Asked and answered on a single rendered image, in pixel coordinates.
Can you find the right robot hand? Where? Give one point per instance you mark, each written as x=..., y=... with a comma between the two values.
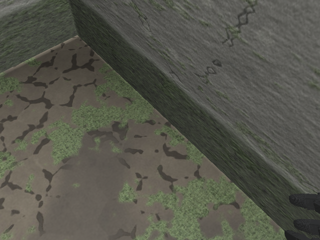
x=311, y=226

